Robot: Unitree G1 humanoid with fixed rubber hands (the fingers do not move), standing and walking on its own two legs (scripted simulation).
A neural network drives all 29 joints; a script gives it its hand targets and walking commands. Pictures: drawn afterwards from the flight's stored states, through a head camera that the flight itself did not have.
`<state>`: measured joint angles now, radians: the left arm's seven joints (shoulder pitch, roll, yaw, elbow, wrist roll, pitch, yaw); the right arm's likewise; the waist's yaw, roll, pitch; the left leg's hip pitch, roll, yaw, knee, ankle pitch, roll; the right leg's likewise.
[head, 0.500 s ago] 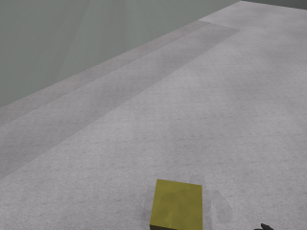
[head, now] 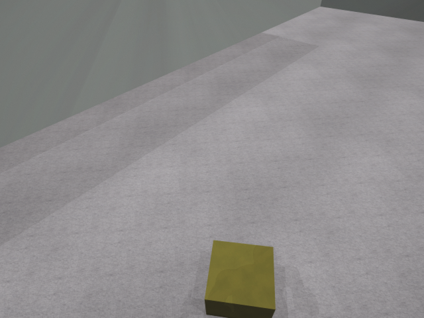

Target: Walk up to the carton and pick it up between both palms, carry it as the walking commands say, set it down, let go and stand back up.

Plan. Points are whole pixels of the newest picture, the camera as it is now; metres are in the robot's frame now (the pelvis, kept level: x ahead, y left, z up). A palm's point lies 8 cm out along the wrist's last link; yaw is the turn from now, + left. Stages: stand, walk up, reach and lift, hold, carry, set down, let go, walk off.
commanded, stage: stand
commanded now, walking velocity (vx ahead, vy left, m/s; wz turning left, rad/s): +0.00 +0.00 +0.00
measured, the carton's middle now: (240, 280) +0.47 -0.08 -0.68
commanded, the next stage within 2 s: none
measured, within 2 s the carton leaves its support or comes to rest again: neither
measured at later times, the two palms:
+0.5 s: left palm out of the picture +0.03 +0.29 -0.12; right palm out of the picture +0.04 -0.28 -0.11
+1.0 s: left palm out of the picture +0.08 +0.30 -0.11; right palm out of the picture +0.07 -0.28 -0.10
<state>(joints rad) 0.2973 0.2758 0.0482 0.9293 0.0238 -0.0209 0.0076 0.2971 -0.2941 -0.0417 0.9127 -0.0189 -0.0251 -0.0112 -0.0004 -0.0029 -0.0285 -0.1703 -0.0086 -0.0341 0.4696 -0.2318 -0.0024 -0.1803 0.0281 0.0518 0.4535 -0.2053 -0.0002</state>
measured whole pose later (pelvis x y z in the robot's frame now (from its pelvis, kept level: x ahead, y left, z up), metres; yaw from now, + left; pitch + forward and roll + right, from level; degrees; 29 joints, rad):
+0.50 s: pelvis -0.01 +0.01 +0.00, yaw -1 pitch -3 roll +0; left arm 0.31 0.31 0.03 0.95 0.01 -0.03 0.01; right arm 0.28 -0.32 -0.04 0.94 -0.01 -0.03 0.00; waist 0.00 0.00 -0.01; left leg -0.20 -0.01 -0.01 0.47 -0.22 0.01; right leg -0.22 0.03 0.08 0.45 -0.18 0.01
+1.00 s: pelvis +0.01 +0.01 +0.00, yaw -2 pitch -3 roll +0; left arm 0.24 0.33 0.01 0.97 0.00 -0.03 0.02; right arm 0.20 -0.33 -0.03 0.98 0.00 -0.03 0.00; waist 0.00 -0.01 0.01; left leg -0.14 -0.01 0.01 0.41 -0.22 0.01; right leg -0.17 0.02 0.09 0.41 -0.19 0.01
